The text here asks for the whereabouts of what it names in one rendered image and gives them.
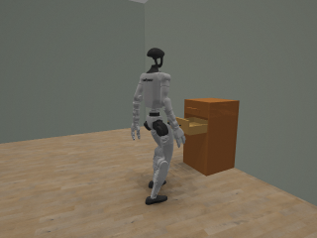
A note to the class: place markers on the cabinet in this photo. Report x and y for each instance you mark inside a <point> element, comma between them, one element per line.
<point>214,151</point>

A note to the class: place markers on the robot right hand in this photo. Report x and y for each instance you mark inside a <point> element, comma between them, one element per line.
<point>178,133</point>

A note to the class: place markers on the right robot forearm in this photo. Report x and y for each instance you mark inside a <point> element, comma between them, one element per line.
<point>169,114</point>

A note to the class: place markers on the robot torso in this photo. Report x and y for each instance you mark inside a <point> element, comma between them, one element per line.
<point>151,91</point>

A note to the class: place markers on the right robot upper arm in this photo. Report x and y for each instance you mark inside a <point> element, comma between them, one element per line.
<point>164,79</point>

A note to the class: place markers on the robot left foot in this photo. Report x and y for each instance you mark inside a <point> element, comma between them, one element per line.
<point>151,183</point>

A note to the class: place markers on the left robot forearm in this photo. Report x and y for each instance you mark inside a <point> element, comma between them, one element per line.
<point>136,111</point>

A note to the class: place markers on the drawer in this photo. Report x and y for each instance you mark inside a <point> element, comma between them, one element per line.
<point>192,126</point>

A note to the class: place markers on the robot left hand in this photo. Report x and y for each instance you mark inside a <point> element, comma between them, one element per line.
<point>135,126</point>

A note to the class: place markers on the left robot upper arm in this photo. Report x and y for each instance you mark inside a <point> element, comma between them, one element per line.
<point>140,88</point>

